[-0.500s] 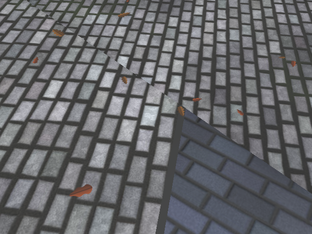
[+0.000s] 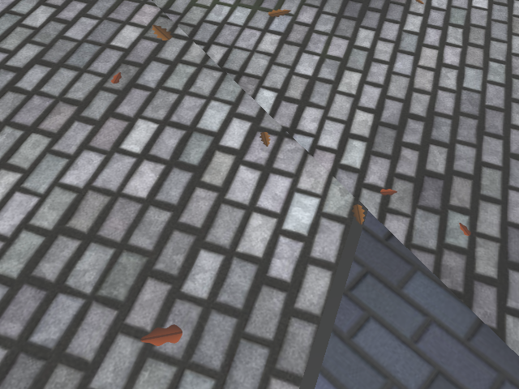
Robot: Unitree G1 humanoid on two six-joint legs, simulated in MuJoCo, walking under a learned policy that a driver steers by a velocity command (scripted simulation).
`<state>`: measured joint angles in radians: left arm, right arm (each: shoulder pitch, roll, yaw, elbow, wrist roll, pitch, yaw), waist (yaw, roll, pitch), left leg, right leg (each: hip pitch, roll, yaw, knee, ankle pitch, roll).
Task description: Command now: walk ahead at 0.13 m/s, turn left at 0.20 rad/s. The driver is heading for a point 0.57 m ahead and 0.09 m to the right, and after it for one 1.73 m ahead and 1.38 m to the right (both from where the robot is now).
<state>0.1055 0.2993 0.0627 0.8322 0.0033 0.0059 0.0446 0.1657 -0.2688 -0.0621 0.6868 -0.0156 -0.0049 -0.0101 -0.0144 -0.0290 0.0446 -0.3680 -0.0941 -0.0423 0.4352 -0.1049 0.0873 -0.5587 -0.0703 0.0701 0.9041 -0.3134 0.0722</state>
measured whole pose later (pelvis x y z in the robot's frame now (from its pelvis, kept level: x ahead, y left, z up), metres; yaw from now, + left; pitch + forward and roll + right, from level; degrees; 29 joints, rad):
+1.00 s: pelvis +0.38 +0.01 +0.00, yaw -10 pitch +1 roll +3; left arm 0.10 0.26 0.07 0.73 0.00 -0.03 -0.05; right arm 0.25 -0.27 -0.08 0.86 0.01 -0.05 -0.04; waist -0.05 -0.03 0.05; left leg -0.01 -0.01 0.24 0.34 -0.35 0.00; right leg -0.60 -0.06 -0.03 0.64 -0.04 -0.03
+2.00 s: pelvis +0.47 +0.00 -0.01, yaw -46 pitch +2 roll +1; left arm 0.17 0.30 0.08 0.56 0.00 0.05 -0.01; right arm 0.14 -0.32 -0.09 0.74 0.00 0.02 -0.02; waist -0.01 0.04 0.05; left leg -0.45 0.07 0.02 1.01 -0.54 -0.06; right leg -0.32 0.03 0.01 0.58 -0.29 -0.04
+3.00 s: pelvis +0.51 +0.00 +0.00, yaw -56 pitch -1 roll +0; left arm 0.23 0.22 0.04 0.73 0.01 0.03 0.03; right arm 0.21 -0.23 -0.02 0.74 -0.01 -0.02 0.00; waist 0.00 0.00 0.03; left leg -0.20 -0.02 0.00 0.53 -0.31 0.02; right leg -0.23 0.04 0.14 0.53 -0.28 0.02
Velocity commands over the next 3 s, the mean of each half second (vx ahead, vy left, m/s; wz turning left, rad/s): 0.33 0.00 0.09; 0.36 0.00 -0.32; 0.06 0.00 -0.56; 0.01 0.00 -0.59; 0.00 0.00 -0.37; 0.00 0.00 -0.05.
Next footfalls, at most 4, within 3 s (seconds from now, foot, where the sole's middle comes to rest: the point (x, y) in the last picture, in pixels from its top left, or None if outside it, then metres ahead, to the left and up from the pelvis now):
0.16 right None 0.07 -0.16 -0.77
0.58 left None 0.33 0.13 -0.77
1.04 right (302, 346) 0.55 -0.12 -0.77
1.50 left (217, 326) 0.60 0.10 -0.77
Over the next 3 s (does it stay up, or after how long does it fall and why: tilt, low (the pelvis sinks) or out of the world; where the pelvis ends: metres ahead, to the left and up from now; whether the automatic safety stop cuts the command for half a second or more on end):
stays up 0.51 0.00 0.00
